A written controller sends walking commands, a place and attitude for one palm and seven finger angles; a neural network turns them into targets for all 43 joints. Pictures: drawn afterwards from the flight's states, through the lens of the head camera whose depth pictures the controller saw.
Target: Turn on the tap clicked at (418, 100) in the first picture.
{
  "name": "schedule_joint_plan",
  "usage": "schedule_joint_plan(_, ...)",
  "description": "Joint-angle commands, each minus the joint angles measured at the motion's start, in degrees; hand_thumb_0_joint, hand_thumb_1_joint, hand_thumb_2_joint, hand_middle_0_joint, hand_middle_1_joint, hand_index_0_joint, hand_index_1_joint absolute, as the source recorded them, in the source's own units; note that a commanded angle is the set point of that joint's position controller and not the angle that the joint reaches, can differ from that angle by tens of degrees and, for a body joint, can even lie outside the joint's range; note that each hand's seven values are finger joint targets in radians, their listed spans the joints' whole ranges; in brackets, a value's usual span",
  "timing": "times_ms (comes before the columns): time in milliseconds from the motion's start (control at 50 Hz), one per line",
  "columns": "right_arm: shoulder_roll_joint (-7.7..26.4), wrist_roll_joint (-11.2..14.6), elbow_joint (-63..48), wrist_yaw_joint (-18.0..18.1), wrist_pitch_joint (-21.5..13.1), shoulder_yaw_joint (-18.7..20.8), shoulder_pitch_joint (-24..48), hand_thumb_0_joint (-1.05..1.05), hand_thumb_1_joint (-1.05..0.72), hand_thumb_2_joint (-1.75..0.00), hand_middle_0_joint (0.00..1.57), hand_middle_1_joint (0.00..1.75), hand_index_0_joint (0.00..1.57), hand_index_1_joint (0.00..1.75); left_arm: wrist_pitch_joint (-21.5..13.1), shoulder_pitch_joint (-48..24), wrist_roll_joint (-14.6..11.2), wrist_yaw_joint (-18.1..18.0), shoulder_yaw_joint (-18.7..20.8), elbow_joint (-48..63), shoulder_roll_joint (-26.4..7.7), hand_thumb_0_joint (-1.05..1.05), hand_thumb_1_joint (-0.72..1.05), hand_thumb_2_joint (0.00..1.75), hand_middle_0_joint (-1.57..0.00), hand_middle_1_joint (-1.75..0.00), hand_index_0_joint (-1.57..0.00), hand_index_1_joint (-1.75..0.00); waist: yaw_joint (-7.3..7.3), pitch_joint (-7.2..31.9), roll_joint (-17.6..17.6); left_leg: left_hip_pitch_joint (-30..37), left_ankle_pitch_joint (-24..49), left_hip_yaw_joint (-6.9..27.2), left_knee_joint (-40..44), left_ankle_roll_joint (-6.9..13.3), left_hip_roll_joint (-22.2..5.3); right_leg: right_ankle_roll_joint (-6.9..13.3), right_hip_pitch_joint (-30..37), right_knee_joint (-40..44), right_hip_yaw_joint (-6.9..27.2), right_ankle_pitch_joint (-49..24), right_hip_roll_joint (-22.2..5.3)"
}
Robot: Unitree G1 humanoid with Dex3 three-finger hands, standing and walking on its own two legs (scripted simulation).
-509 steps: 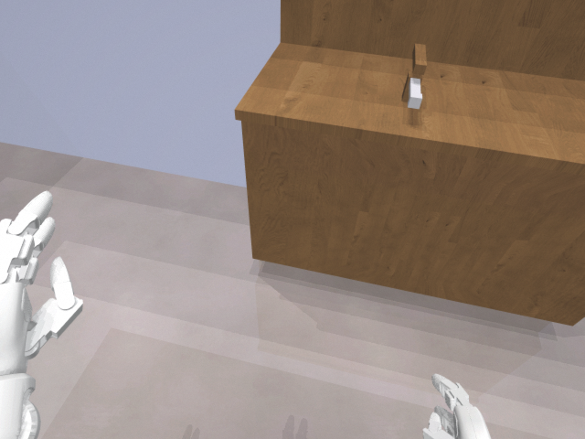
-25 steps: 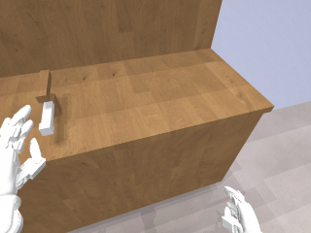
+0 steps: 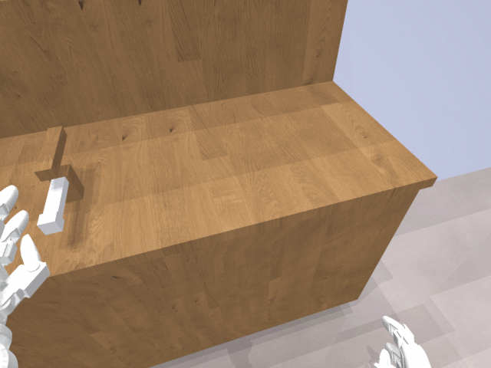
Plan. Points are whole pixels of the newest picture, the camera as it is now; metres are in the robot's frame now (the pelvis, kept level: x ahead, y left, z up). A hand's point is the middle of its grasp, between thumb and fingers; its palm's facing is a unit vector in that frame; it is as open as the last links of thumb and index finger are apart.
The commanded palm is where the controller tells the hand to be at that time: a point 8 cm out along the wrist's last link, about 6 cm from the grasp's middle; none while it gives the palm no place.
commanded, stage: turn the palm inward beside the body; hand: left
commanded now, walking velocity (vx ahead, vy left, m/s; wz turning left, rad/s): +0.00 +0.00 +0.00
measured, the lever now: (51, 222) +0.31 +0.38 +0.07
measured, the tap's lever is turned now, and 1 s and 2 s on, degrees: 0 0 0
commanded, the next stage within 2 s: reach beside the lever's end, fingers flat in 1.32 s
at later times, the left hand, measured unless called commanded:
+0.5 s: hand (35, 291) +0.16 +0.28 +0.14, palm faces +0.52 -0.84 -0.16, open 7.5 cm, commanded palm +0.11 +0.31 +0.15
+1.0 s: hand (48, 293) +0.16 +0.26 +0.14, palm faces +0.55 -0.83 -0.10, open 7.5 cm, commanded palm +0.11 +0.30 +0.15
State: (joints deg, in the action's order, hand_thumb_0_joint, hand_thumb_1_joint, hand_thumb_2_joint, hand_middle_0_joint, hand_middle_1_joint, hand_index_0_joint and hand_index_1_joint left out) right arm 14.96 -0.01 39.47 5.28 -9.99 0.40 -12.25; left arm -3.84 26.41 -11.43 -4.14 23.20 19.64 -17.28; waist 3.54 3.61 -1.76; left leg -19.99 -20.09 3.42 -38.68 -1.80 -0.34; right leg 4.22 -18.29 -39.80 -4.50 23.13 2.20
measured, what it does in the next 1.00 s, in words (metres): stands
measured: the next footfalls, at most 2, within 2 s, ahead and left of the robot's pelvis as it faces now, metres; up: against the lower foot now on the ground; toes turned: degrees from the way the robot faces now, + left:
none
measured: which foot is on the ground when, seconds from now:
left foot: down 0.00-1.00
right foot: down 0.00-1.00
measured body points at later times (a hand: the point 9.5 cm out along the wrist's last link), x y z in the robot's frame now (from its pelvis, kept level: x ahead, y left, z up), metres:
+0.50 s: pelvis -0.02 +0.04 +0.00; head -0.04 +0.02 +0.45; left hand +0.13 +0.32 +0.15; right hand +0.18 -0.16 -0.07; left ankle +0.00 +0.15 -0.72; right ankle -0.02 -0.06 -0.72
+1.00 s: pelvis -0.02 +0.02 +0.00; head -0.04 +0.00 +0.45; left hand +0.13 +0.30 +0.15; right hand +0.19 -0.19 -0.07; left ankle +0.00 +0.15 -0.72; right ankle -0.02 -0.06 -0.72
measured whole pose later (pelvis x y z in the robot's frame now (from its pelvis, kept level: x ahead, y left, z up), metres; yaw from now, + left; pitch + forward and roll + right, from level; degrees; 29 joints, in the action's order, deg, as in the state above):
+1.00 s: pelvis -0.02 +0.02 +0.00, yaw +1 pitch +0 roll +0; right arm 13.4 -0.7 36.8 5.3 -12.7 -2.7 -11.1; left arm 3.2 29.9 -11.2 -14.5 11.7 28.5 -9.7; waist 4.1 4.2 -3.0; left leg -22.0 -19.5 3.9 -40.9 -0.7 1.2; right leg 2.8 -19.3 -40.7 -5.1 22.1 0.7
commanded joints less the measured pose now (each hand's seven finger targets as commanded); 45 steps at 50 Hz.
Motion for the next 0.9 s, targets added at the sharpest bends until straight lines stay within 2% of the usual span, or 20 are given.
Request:
schedule_joint_plan(0, 4.93, 0.39, -10.12, 0.58, -4.88, 1.41, 7.01, 0.00, -0.90, -0.90, 0.20, 0.30, 0.20, 0.30, -2.74, -4.06, -0.31, -0.47, 4.50, 14.70, -9.82, 0.00, 0.90, 0.90, -0.20, -0.30, -0.20, -0.30, 0.22, 6.57, 2.26, 2.03, 18.80, -2.69, 0.76, 3.69, 1.87, -7.01, 4.91, 6.38, 4.97, -40.34, -5.61)
schedule_joint_plan(60, 5.03, -0.18, -10.06, 0.40, -6.15, 1.77, 5.35, 0.00, -0.90, -0.90, 0.20, 0.30, 0.20, 0.30, -5.55, -3.45, 0.30, -1.16, 2.26, 16.32, -8.23, 0.00, 0.90, 0.90, -0.20, -0.30, -0.20, -0.30, 0.16, 8.28, 2.67, 3.07, 19.60, -2.16, 0.90, 3.87, 2.05, -6.42, 3.48, 5.41, 3.47, -36.34, -4.65)
schedule_joint_plan(100, 4.97, -0.11, -10.07, 0.22, -7.13, 1.81, 5.85, 0.00, -0.90, -0.90, 0.20, 0.30, 0.20, 0.30, -7.53, -3.44, 1.27, -2.33, 2.11, 18.64, -9.02, 0.00, 0.90, 0.90, -0.20, -0.30, -0.20, -0.30, 0.42, 8.40, 0.56, 3.76, 19.93, -2.37, 0.74, 3.93, 2.06, -5.40, 1.85, 5.14, 2.72, -31.58, -3.76)
schedule_joint_plan(140, 4.57, -0.38, -10.07, -0.09, -7.58, 1.71, 5.53, 0.00, -0.90, -0.90, 0.20, 0.30, 0.20, 0.30, -8.30, -1.47, 1.41, -3.37, 0.63, 17.31, -6.75, 0.00, 0.90, 0.90, -0.20, -0.30, -0.20, -0.30, 0.67, 8.47, 0.37, 3.51, 19.24, -2.13, 1.22, 3.72, 2.03, -4.54, 0.93, 4.80, 1.64, -26.75, -3.18)
schedule_joint_plan(180, 4.70, -0.24, -10.06, -0.13, -7.58, 1.55, 6.19, 0.00, -0.90, -0.90, 0.20, 0.30, 0.20, 0.30, -7.66, -0.99, 1.17, -4.17, 0.26, 16.01, -5.86, 0.00, 0.90, 0.90, -0.20, -0.30, -0.20, -0.30, 0.82, 7.06, -0.36, 2.47, 17.04, -1.94, 1.85, 3.53, 1.97, -3.94, 0.00, 5.38, 1.29, -21.87, -2.87)
schedule_joint_plan(200, 4.73, -0.03, -10.30, -0.09, -7.55, 1.41, 6.93, 0.00, -0.90, -0.90, 0.20, 0.30, 0.20, 0.30, -6.79, 0.10, 1.14, -4.77, 1.36, 15.56, -6.45, 0.00, 0.90, 0.90, -0.20, -0.30, -0.20, -0.30, 1.33, 6.90, 0.56, 1.77, 16.30, -1.90, 2.11, 3.51, 1.93, -3.81, 0.20, 5.54, 1.19, -20.72, -2.75)
schedule_joint_plan(240, 4.51, 0.14, -10.79, -0.01, -7.09, 1.02, 7.74, 0.00, -0.90, -0.90, 0.20, 0.30, 0.20, 0.30, -4.65, -0.07, 0.68, -5.08, -0.82, 14.75, -4.19, 0.00, 0.90, 0.90, -0.20, -0.30, -0.20, -0.30, 1.15, 5.05, 1.28, 0.73, 13.47, -1.50, 3.25, 3.33, 1.71, -3.66, -0.44, 6.23, 0.81, -16.80, -2.64)
schedule_joint_plan(300, 4.35, 0.38, -11.59, 0.36, -6.72, 0.33, 9.39, 0.00, -0.90, -0.90, 0.20, 0.30, 0.20, 0.30, -1.75, -1.65, 1.04, -6.03, -1.73, 16.50, -3.93, 0.00, 0.90, 0.90, -0.20, -0.30, -0.20, -0.30, 1.35, 4.15, -1.33, 0.99, 10.97, -1.15, 4.41, 3.26, 1.56, -3.32, -1.18, 6.98, 0.72, -12.47, -2.50)
schedule_joint_plan(320, 4.18, 0.26, -11.73, 0.31, -6.66, 0.16, 8.84, 0.00, -0.90, -0.90, 0.20, 0.30, 0.20, 0.30, -1.26, -2.13, 1.40, -6.36, -3.17, 17.34, -2.98, 0.00, 0.90, 0.90, -0.20, -0.30, -0.20, -0.30, 0.99, 4.57, -0.22, 1.23, 10.86, -0.74, 4.77, 3.10, 1.39, -3.26, -1.16, 6.73, 0.33, -11.86, -2.43)
schedule_joint_plan(360, 4.22, 0.19, -11.99, 0.38, -6.59, -0.25, 9.20, 0.00, -0.90, -0.90, 0.20, 0.30, 0.20, 0.30, -0.48, -3.16, 1.80, -6.78, -4.95, 17.88, -2.22, 0.00, 0.90, 0.90, -0.20, -0.30, -0.20, -0.30, 0.67, 2.44, 0.08, 0.66, 7.64, 0.19, 5.69, 3.00, 1.07, -3.16, -2.71, 7.08, 0.06, -7.89, -2.15)
schedule_joint_plan(400, 4.11, 0.12, -12.25, 0.53, -6.84, -0.74, 9.97, 0.00, -0.90, -0.90, 0.20, 0.30, 0.20, 0.30, -0.37, -4.54, 2.47, -7.59, -5.05, 19.59, -2.98, 0.00, 0.90, 0.90, -0.20, -0.30, -0.20, -0.30, 0.61, 1.98, -0.92, 0.70, 5.35, 0.40, 6.05, 3.15, 1.17, -3.10, -3.40, 7.31, 0.35, -5.76, -2.10)
schedule_joint_plan(440, 3.90, -0.12, -12.35, 0.36, -6.96, -0.84, 9.82, 0.00, -0.90, -0.90, 0.20, 0.30, 0.20, 0.30, -0.55, -4.38, 3.10, -8.24, -6.43, 20.15, -2.12, 0.00, 0.90, 0.90, -0.20, -0.30, -0.20, -0.30, 0.54, 2.09, -0.93, 0.40, 2.94, 0.90, 6.56, 2.89, 1.04, -2.98, -3.78, 6.91, 0.16, -3.76, -1.99)
schedule_joint_plan(460, 3.97, -0.28, -12.33, 0.36, -6.97, -1.00, 9.84, 0.00, -0.90, -0.90, 0.20, 0.30, 0.20, 0.30, -0.54, -4.20, 2.98, -8.53, -6.48, 20.04, -2.01, 0.00, 0.90, 0.90, -0.20, -0.30, -0.20, -0.30, 0.47, 1.82, 0.08, 0.01, 1.67, 1.34, 6.80, 2.90, 1.06, -3.02, -3.97, 6.94, 0.10, -3.09, -1.99)
schedule_joint_plan(500, 3.91, -0.03, -12.49, 0.36, -6.86, -1.24, 10.58, 0.00, -0.90, -0.90, 0.20, 0.30, 0.20, 0.30, -0.23, -4.08, 3.46, -9.17, -5.87, 20.82, -2.74, 0.00, 0.90, 0.90, -0.20, -0.30, -0.20, -0.30, 0.87, 1.86, -1.82, -0.36, -0.02, 1.09, 6.95, 2.91, 1.21, -2.90, -3.84, 7.01, 0.45, -1.84, -1.99)
schedule_joint_plan(520, 3.67, -0.31, -12.56, 0.29, -6.87, -1.24, 10.52, 0.00, -0.90, -0.90, 0.20, 0.30, 0.20, 0.30, -0.02, -3.26, 3.24, -9.42, -6.33, 20.70, -1.91, 0.00, 0.90, 0.90, -0.20, -0.30, -0.20, -0.30, 0.89, 2.46, -1.88, -0.27, -0.27, 1.02, 6.96, 2.78, 1.25, -2.89, -3.60, 6.96, 0.39, -1.88, -2.15)
schedule_joint_plan(600, 3.78, -0.22, -12.64, 0.29, -6.46, -1.33, 10.76, 0.00, -0.90, -0.90, 0.20, 0.30, 0.20, 0.30, 1.52, -1.15, 2.61, -9.95, -6.18, 20.38, -1.16, 0.00, 0.90, 0.90, -0.20, -0.30, -0.20, -0.30, 1.19, 2.56, -0.85, -0.74, 0.87, 0.97, 6.64, 2.71, 1.25, -2.84, -2.93, 7.09, 0.16, -2.74, -2.03)
schedule_joint_plan(680, 3.94, -0.28, -12.77, 0.14, -6.36, -1.19, 10.50, 0.00, -0.90, -0.90, 0.20, 0.30, 0.20, 0.30, 2.05, -1.00, 1.79, -10.10, -7.93, 21.54, 0.49, 0.00, 0.90, 0.90, -0.20, -0.30, -0.20, -0.30, 0.74, 2.68, -0.84, -0.71, 2.39, 0.70, 5.67, 2.73, 1.29, -2.90, -2.95, 7.21, 0.22, -3.69, -2.15)
schedule_joint_plan(800, 3.97, -0.32, -12.74, 0.34, -6.63, -1.17, 10.45, 0.00, -0.90, -0.90, 0.20, 0.30, 0.20, 0.30, 1.86, -2.00, 1.85, -11.17, -6.81, 23.13, -0.85, 0.00, 0.90, 0.90, -0.20, -0.30, -0.20, -0.30, 0.77, 3.05, -0.39, -0.52, 3.75, 0.46, 4.79, 3.03, 1.50, -2.93, -2.78, 7.64, 0.70, -4.51, -2.26)
schedule_joint_plan(820, 3.88, -0.39, -12.81, 0.25, -6.63, -1.13, 10.24, 0.00, -0.90, -0.90, 0.20, 0.30, 0.20, 0.30, 1.78, -1.95, 1.76, -11.25, -7.41, 23.61, -0.09, 0.00, 0.90, 0.90, -0.20, -0.30, -0.20, -0.30, 0.75, 4.06, -1.96, 0.03, 4.77, 0.31, 4.56, 2.89, 1.57, -2.80, -2.52, 7.23, 0.76, -5.44, -2.34)
schedule_joint_plan(880, 4.00, -0.33, -12.60, 0.26, -6.64, -1.10, 9.97, 0.00, -0.90, -0.90, 0.20, 0.30, 0.20, 0.30, 2.42, -1.62, 0.98, -11.13, -7.57, 22.68, 0.54, 0.00, 0.90, 0.90, -0.20, -0.30, -0.20, -0.30, 0.73, 3.62, -0.83, -0.24, 5.64, 0.26, 4.26, 2.94, 1.65, -2.89, -1.97, 7.60, 0.83, -6.60, -2.44)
